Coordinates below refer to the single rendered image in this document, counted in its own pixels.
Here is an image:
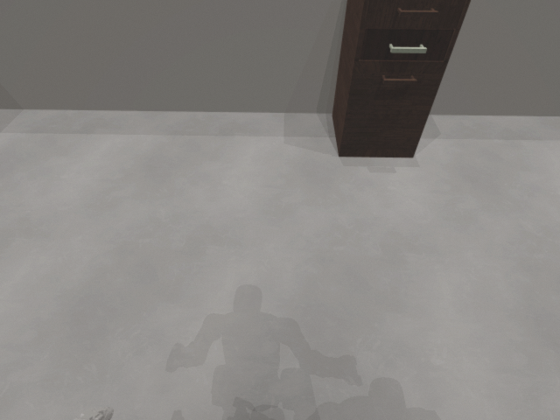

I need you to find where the drawer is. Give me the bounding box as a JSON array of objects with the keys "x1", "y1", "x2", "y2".
[{"x1": 360, "y1": 27, "x2": 454, "y2": 61}]

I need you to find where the cabinet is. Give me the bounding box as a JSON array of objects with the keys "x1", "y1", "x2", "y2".
[{"x1": 332, "y1": 0, "x2": 471, "y2": 158}]

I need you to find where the handle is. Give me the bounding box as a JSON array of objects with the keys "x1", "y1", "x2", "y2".
[
  {"x1": 399, "y1": 10, "x2": 438, "y2": 18},
  {"x1": 389, "y1": 44, "x2": 427, "y2": 53},
  {"x1": 383, "y1": 79, "x2": 417, "y2": 85}
]

